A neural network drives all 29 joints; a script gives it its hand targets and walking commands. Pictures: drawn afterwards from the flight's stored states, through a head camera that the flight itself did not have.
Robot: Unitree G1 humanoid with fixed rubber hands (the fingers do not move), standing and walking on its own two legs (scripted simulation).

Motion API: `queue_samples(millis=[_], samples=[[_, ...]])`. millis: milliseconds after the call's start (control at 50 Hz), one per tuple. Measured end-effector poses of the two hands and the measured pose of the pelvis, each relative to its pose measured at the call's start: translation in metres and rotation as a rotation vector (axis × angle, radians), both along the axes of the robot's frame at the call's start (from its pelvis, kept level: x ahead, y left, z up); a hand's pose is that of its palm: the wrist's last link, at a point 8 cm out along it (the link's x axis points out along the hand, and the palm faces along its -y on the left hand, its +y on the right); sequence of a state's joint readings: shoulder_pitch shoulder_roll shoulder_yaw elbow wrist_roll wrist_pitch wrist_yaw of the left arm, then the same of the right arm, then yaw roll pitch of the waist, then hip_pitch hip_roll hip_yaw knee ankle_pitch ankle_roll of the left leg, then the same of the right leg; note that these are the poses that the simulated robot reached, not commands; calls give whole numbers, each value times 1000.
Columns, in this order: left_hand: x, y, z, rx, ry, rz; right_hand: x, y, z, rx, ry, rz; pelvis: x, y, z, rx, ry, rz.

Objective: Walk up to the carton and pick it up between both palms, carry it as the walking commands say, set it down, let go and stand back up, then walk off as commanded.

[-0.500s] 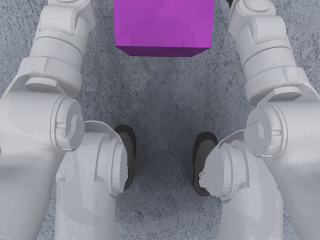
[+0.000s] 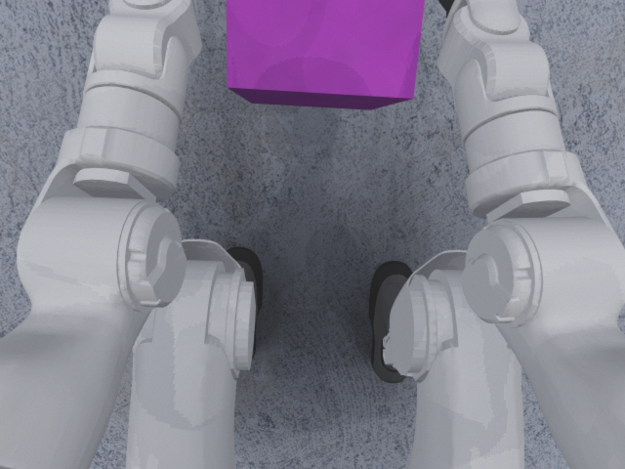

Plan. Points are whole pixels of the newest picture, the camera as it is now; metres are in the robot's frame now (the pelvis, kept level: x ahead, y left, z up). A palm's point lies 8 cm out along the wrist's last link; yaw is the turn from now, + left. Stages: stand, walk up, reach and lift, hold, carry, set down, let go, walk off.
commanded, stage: reach and lift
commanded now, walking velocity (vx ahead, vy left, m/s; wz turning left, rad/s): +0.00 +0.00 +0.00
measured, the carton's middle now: (319, 13) +0.56 +0.03 -0.22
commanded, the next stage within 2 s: none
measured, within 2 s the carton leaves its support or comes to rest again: neither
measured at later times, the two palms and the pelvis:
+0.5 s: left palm out of the picture +0.55 +0.15 -0.09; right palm out of the picture +0.56 -0.10 -0.10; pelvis +0.01 +0.00 +0.03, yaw +0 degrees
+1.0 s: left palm out of the picture +0.53 +0.15 -0.01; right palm out of the picture +0.53 -0.10 -0.01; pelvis +0.00 +0.00 +0.08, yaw +1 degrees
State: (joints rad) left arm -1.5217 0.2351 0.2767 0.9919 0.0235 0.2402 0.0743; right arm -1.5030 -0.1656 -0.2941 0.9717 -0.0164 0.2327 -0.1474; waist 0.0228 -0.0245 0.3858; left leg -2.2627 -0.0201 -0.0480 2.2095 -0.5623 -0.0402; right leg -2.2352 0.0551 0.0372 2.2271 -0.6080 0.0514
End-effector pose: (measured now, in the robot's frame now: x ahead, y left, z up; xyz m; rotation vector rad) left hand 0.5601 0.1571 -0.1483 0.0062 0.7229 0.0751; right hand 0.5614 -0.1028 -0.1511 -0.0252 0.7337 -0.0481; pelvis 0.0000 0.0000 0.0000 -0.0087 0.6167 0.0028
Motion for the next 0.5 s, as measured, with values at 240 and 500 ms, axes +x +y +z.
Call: queue_samples(millis=[240, 500], samples=[[-2, -1, 30, 33, -23, 57, -5, 6, 28, -7, -13, -28, 1, 2, 18, -10, 35, 9], [-5, -5, 54, 30, -44, 66, -5, 6, 55, -32, -32, -67, 6, 3, 34, -17, 92, 21]])
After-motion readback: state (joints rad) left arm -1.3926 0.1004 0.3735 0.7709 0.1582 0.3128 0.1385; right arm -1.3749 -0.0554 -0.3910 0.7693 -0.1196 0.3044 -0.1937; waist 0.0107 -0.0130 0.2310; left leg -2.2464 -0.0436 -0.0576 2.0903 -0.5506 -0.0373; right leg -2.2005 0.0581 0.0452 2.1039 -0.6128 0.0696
